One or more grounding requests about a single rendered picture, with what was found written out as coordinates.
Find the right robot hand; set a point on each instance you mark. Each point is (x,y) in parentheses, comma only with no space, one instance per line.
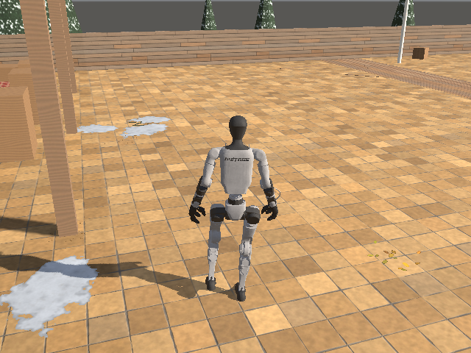
(268,210)

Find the robot left thigh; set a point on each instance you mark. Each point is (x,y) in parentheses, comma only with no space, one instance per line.
(217,214)

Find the robot right forearm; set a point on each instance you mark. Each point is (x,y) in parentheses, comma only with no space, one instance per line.
(270,195)

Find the robot left forearm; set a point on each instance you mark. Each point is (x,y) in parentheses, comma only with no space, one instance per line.
(199,194)

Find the robot right foot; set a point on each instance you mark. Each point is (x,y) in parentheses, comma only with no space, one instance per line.
(240,294)

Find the robot right upper arm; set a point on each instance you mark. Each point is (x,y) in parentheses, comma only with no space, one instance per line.
(263,167)

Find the left robot hand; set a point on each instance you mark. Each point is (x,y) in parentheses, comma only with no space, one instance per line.
(193,213)

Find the robot left upper arm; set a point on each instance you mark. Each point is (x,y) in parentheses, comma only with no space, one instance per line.
(213,154)

